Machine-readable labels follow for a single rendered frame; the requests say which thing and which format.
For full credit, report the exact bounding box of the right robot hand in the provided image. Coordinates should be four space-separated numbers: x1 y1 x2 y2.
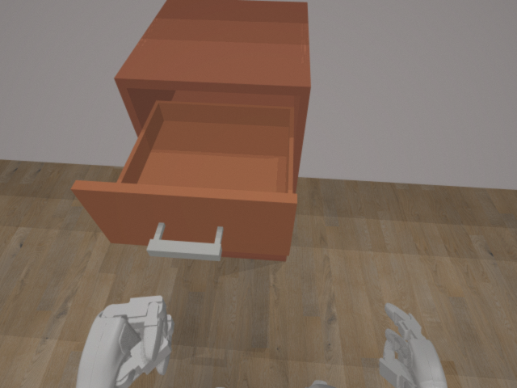
379 303 448 388

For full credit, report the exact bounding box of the drawer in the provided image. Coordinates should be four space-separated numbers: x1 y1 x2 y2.
71 100 297 256

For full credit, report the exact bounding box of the cabinet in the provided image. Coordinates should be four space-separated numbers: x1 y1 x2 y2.
114 0 311 261

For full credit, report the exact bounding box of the left robot hand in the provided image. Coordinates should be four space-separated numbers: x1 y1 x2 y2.
76 295 174 388

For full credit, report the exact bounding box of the handle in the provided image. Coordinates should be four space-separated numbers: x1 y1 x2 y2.
146 222 224 261

